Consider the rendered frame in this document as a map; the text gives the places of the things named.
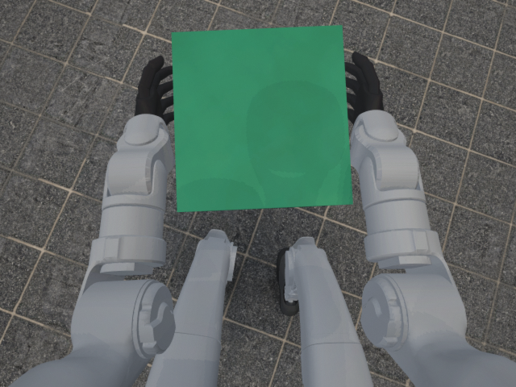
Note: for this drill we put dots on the carton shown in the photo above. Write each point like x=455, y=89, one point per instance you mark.
x=260, y=119

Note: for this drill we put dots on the right robot shin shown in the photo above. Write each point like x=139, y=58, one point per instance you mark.
x=292, y=294

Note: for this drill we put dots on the right robot upper arm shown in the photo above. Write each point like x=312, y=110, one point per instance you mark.
x=419, y=319

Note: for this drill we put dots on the robot left forearm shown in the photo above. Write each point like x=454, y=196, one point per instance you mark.
x=133, y=205

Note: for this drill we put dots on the robot right forearm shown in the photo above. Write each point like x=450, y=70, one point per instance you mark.
x=393, y=199

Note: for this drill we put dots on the robot left thigh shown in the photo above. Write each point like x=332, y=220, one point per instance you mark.
x=192, y=358

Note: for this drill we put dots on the right robot hand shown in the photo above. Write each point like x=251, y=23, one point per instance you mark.
x=366, y=87

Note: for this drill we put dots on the left robot hand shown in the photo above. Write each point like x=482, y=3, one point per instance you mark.
x=148, y=99

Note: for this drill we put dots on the left robot upper arm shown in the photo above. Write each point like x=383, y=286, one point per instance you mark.
x=118, y=326

